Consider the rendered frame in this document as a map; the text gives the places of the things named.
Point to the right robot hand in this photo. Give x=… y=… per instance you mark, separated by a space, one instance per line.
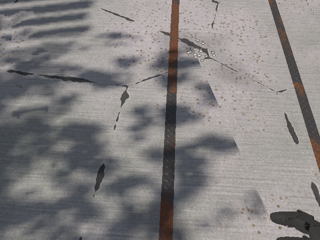
x=299 y=220

